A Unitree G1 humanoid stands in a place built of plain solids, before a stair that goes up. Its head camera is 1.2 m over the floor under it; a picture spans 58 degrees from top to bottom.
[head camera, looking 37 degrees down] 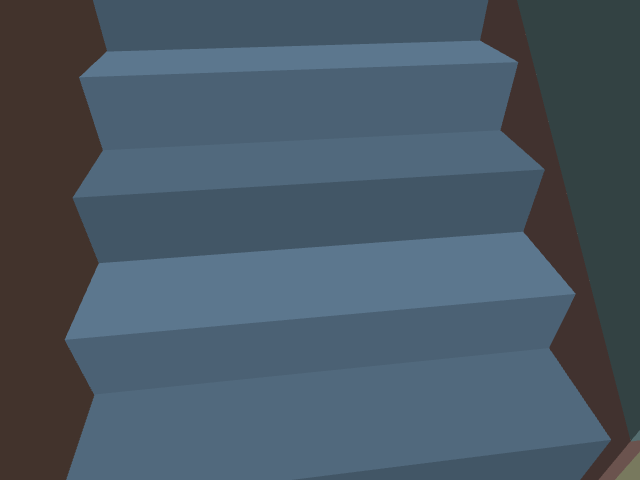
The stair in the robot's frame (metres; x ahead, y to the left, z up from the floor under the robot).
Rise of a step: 0.21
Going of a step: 0.27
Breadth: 1.25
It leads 7 degrees to the left of straight ahead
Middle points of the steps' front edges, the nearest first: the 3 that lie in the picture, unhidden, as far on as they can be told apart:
0.72 -0.04 0.43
1.00 0.00 0.64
1.27 0.03 0.85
